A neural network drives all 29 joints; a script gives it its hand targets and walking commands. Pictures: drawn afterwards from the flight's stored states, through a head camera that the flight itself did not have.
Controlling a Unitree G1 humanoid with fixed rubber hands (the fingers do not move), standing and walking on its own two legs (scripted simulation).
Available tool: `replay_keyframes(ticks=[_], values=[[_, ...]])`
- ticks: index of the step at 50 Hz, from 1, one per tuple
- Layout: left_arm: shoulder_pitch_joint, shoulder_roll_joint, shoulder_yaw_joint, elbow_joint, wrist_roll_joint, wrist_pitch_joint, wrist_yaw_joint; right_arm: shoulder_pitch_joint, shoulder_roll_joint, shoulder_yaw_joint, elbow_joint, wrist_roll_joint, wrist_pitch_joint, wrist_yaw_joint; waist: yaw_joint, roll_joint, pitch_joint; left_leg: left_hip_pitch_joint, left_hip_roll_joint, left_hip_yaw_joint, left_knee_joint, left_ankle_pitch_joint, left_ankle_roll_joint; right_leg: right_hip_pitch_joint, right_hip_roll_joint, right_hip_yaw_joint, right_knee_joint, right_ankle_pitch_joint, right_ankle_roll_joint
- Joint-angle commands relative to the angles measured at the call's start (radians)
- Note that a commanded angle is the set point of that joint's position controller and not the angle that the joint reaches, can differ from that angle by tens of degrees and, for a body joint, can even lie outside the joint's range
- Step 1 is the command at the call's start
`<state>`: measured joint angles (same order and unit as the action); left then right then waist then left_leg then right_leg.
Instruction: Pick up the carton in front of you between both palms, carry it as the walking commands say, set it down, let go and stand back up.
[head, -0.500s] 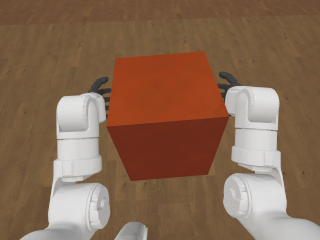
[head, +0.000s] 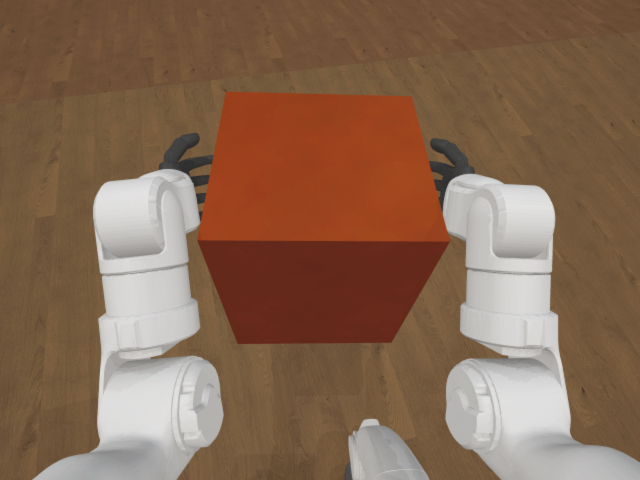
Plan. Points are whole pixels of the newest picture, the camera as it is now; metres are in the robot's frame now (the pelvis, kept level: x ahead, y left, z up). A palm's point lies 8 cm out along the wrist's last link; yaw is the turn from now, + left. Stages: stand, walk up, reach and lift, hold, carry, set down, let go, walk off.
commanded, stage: carry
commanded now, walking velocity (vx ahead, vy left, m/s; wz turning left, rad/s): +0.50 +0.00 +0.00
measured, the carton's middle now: (317, 230) +0.40 -0.03 +0.09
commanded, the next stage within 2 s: none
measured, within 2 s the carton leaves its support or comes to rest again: neither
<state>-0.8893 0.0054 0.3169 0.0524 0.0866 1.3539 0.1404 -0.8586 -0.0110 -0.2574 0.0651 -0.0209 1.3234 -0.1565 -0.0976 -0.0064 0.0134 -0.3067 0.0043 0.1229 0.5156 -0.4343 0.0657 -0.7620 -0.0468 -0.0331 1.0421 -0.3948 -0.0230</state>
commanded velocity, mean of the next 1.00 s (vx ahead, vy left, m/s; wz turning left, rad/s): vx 0.50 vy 0.00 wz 0.00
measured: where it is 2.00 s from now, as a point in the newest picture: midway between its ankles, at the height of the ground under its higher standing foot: (283, 172)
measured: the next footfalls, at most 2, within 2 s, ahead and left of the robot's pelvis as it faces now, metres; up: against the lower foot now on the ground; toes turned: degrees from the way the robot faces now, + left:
right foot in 0.10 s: +0.25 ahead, -0.12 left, +0.03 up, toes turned -6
left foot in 0.50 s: +0.50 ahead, +0.09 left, +0.06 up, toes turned +7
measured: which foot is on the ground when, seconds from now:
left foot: down 0.00-0.12, up 0.14-0.48, down 0.50-0.90, up 0.92-1.00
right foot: up 0.00-0.08, down 0.10-0.54, up 0.56-0.86, down 0.88-1.00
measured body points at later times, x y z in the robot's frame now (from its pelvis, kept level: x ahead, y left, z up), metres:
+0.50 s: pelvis +0.32 -0.01 +0.02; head +0.34 -0.02 +0.47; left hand +0.71 +0.15 +0.20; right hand +0.72 -0.15 +0.20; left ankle +0.46 +0.09 -0.67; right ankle +0.21 -0.12 -0.71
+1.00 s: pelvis +0.62 -0.04 +0.07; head +0.64 -0.04 +0.52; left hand +1.00 +0.13 +0.23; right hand +1.02 -0.18 +0.23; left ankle +0.51 +0.08 -0.55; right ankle +0.68 -0.11 -0.65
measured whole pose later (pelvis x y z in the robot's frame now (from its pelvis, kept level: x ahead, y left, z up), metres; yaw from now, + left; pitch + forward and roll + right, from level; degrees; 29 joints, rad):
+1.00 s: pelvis +0.62 -0.04 +0.07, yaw +0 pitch +4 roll -1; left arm -0.87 0.01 0.26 0.23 0.08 1.32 0.14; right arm -0.89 -0.05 -0.29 0.24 -0.04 1.34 -0.14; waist 0.05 0.02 -0.06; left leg -0.48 0.02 0.00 1.27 -0.49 0.03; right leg -0.49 0.01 -0.14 0.66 -0.37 -0.05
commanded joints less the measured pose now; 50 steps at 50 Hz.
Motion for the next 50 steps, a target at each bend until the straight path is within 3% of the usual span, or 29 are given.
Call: replay_keyframes(ticks=[1, 3, 5, 6, 7, 8, 10, 11, 13, 16, 19, 22, 23, 25, 26, 27, 28, 30, 31, 33, 38, 41, 43, 44, 45, 46, 47, 49, 50], values=[[-0.665, -0.95, -0.579, 0.003, -0.332, -0.017, -0.167, -0.837, 1.052, 0.608, -0.107, 0.472, 0.003, 0.259, 0.027, 0.153, -0.51, 0.346, 0.216, -0.192, -0.124, 0.42, 0.137, 0.112, 0.019, -0.069, -0.247, 0.075, 0.002], [-0.661, -0.954, -0.584, 0.055, -0.345, -0.01, -0.183, -0.811, 1.033, 0.596, -0.04, 0.445, 0.009, 0.263, 0.047, 0.162, -0.498, 0.301, 0.203, -0.136, -0.077, 0.511, 0.103, 0.271, 0.084, -0.164, -0.375, 0.094, -0.015], [-0.644, -0.975, -0.574, 0.13, -0.365, -0.013, -0.201, -0.777, 1.037, 0.58, 0.029, 0.419, 0.012, 0.265, 0.13, 0.086, -0.589, 0.153, 0.15, -0.007, 0.207, 0.72, 0.027, 0.693, 0.12, -0.202, -0.486, 0.157, -0.058], [-0.624, -0.979, -0.563, 0.164, -0.372, -0.018, -0.21, -0.784, 1.031, 0.565, 0.054, 0.407, 0.012, 0.269, 0.18, -0.028, -0.672, -0.074, 0.109, -0.013, 0.434, 0.451, -0.025, 0.946, -0.077, 0.132, -0.543, -0.032, -0.121], [-0.648, -0.977, -0.552, 0.178, -0.375, -0.031, -0.216, -0.796, 1.046, 0.542, 0.077, 0.393, 0.014, 0.273, 0.186, -0.337, -0.673, -0.386, -0.051, -0.034, 0.676, -0.011, -0.066, 1.105, -0.295, 0.629, -0.658, 0.084, -0.262], [-0.666, -1.003, -0.559, 0.155, -0.396, -0.032, -0.223, -0.815, 1.046, 0.53, 0.087, 0.379, 0.01, 0.271, 0.189, -0.27, -0.611, -0.528, -0.042, -0.136, 0.859, -0.113, -0.045, 1.108, -0.307, 0.686, -0.669, 0.208, -0.294], [-0.791, -1.081, -0.6, 0.051, -0.473, -0.041, -0.235, -0.808, 1.06, 0.506, 0.085, 0.365, 0.002, 0.259, 0.201, -0.035, -0.555, -0.604, 0.012, -0.153, 0.942, -0.05, -0.027, 1.022, -0.268, 0.48, -0.57, 0.474, -0.264], [-0.854, -1.11, -0.621, -0.002, -0.51, -0.045, -0.239, -0.791, 1.062, 0.492, 0.079, 0.352, 0.0, 0.249, 0.181, -0.017, -0.549, -0.59, 0.03, -0.159, 0.895, -0.008, -0.021, 0.979, -0.247, 0.415, -0.578, 0.456, -0.224], [-0.929, -1.147, -0.642, -0.075, -0.56, -0.051, -0.242, -0.782, 1.044, 0.476, 0.049, 0.331, -0.002, 0.225, 0.154, -0.064, -0.559, -0.548, 0.037, -0.149, 0.825, 0.024, -0.013, 0.931, -0.224, 0.346, -0.613, 0.332, -0.182], [-0.939, -1.133, -0.649, -0.127, -0.581, -0.044, -0.238, -0.775, 1.006, 0.478, 0.001, 0.307, 0.0, 0.194, 0.158, -0.086, -0.543, -0.583, 0.045, -0.108, 0.737, 0.03, -0.019, 0.918, -0.226, 0.292, -0.655, 0.271, -0.207], [-0.871, -1.099, -0.639, -0.081, -0.56, -0.028, -0.236, -0.728, 0.963, 0.478, 0.027, 0.278, 0.013, 0.184, 0.163, -0.099, -0.502, -0.523, 0.063, -0.08, 0.501, 0.074, -0.033, 0.873, -0.207, 0.191, -0.678, 0.318, -0.198], [-0.812, -1.077, -0.622, 0.001, -0.521, -0.022, -0.243, -0.696, 0.967, 0.485, 0.091, 0.271, 0.02, 0.198, 0.16, -0.142, -0.456, -0.334, -0.001, 0.031, 0.262, 0.097, -0.025, 0.797, -0.172, 0.08, -0.67, 0.444, -0.157], [-0.794, -1.075, -0.615, 0.032, -0.507, -0.023, -0.245, -0.69, 0.975, 0.486, 0.116, 0.273, 0.019, 0.206, 0.14, -0.155, -0.456, -0.24, -0.038, 0.08, 0.205, 0.09, -0.014, 0.772, -0.165, 0.042, -0.628, 0.551, -0.139], [-0.768, -1.08, -0.6, 0.089, -0.486, -0.028, -0.25, -0.66, 0.998, 0.478, 0.181, 0.281, 0.01, 0.222, 0.037, -0.107, -0.564, 0.189, -0.103, 0.139, 0.086, 0.165, 0.029, 0.63, -0.117, -0.083, -0.353, 0.801, -0.061], [-0.772, -1.074, -0.59, 0.105, -0.467, -0.032, -0.252, -0.65, 1.007, 0.473, 0.195, 0.294, 0.0, 0.231, -0.018, -0.015, -0.654, 0.474, 0.042, -0.124, 0.055, 0.04, 0.086, 0.406, -0.074, -0.084, -0.128, 0.558, -0.006], [-0.786, -1.088, -0.579, 0.098, -0.459, -0.033, -0.256, -0.69, 1.012, 0.478, 0.176, 0.304, -0.015, 0.236, -0.008, 0.321, -0.696, 0.635, 0.306, -0.693, -0.093, 0.022, 0.234, 0.105, 0.073, -0.052, 0.144, 0.05, 0.041], [-0.822, -1.08, -0.585, 0.081, -0.456, -0.037, -0.251, -0.72, 1.049, 0.494, 0.152, 0.335, -0.019, 0.242, -0.011, 0.299, -0.643, 0.648, 0.335, -0.822, -0.149, 0.174, 0.273, -0.045, 0.106, 0.047, 0.33, -0.153, 0.018], [-0.805, -1.072, -0.567, 0.057, -0.439, -0.043, -0.231, -0.848, 1.109, 0.552, 0.013, 0.423, -0.027, 0.249, -0.002, 0.06, -0.57, 0.545, 0.314, -0.621, -0.033, 0.455, 0.244, -0.121, 0.039, 0.082, 0.431, -0.106, -0.018], [-0.779, -1.062, -0.553, 0.049, -0.424, -0.044, -0.218, -0.906, 1.13, 0.576, -0.053, 0.459, -0.031, 0.251, 0.017, 0.034, -0.558, 0.496, 0.291, -0.544, -0.037, 0.452, 0.204, -0.11, 0.015, 0.084, 0.377, -0.076, -0.024], [-0.752, -1.037, -0.543, 0.011, -0.401, -0.041, -0.194, -0.96, 1.144, 0.603, -0.142, 0.503, -0.031, 0.251, 0.032, 0.077, -0.578, 0.452, 0.263, -0.451, -0.069, 0.327, 0.162, -0.059, 0.006, 0.07, 0.278, -0.056, -0.021], [-0.693, -0.968, -0.551, -0.015, -0.343, -0.024, -0.16, -0.904, 1.088, 0.605, -0.16, 0.504, -0.006, 0.251, 0.025, 0.128, -0.541, 0.389, 0.247, -0.294, -0.123, 0.324, 0.17, -0.005, -0.016, 0.007, -0.068, -0.014, 0.002], [-0.661, -0.952, -0.562, 0.045, -0.332, -0.012, -0.172, -0.84, 1.058, 0.597, -0.066, 0.468, 0.006, 0.26, 0.032, 0.158, -0.509, 0.305, 0.213, -0.174, -0.119, 0.4, 0.122, 0.188, 0.048, -0.11, -0.31, 0.064, -0.003], [-0.647, -0.968, -0.565, 0.109, -0.345, -0.011, -0.191, -0.814, 1.049, 0.584, 0.004, 0.442, 0.007, 0.264, 0.087, 0.138, -0.524, 0.219, 0.19, -0.089, 0.012, 0.554, 0.079, 0.449, 0.118, -0.212, -0.449, 0.144, -0.028], [-0.64, -0.979, -0.558, 0.147, -0.354, -0.015, -0.2, -0.787, 1.057, 0.577, 0.041, 0.427, 0.008, 0.266, 0.125, 0.088, -0.58, 0.137, 0.154, -0.017, 0.173, 0.676, 0.036, 0.679, 0.128, -0.214, -0.484, 0.151, -0.054], [-0.612, -0.99, -0.545, 0.187, -0.364, -0.02, -0.21, -0.796, 1.044, 0.562, 0.064, 0.414, 0.007, 0.27, 0.183, -0.002, -0.659, -0.045, 0.133, -0.017, 0.389, 0.44, -0.014, 0.925, -0.038, 0.036, -0.508, 0.019, -0.094], [-0.633, -0.974, -0.534, 0.205, -0.362, -0.036, -0.215, -0.797, 1.068, 0.54, 0.098, 0.4, 0.009, 0.275, 0.183, -0.333, -0.689, -0.363, -0.024, -0.023, 0.653, 0.062, -0.068, 1.102, -0.285, 0.588, -0.642, -0.007, -0.242], [-0.652, -1.005, -0.542, 0.185, -0.385, -0.038, -0.223, -0.819, 1.058, 0.525, 0.101, 0.385, 0.003, 0.274, 0.192, -0.281, -0.606, -0.528, -0.045, -0.122, 0.829, -0.114, -0.054, 1.099, -0.305, 0.708, -0.699, 0.103, -0.283], [-0.783, -1.079, -0.589, 0.072, -0.464, -0.046, -0.235, -0.814, 1.069, 0.505, 0.099, 0.372, -0.005, 0.262, 0.2, -0.035, -0.543, -0.613, 0.012, -0.147, 0.95, -0.055, -0.031, 1.017, -0.275, 0.504, -0.583, 0.425, -0.267], [-0.849, -1.109, -0.614, 0.016, -0.504, -0.05, -0.239, -0.795, 1.072, 0.492, 0.093, 0.359, -0.007, 0.252, 0.182, -0.001, -0.538, -0.599, 0.033, -0.157, 0.907, -0.012, -0.025, 0.97, -0.251, 0.426, -0.582, 0.431, -0.227]])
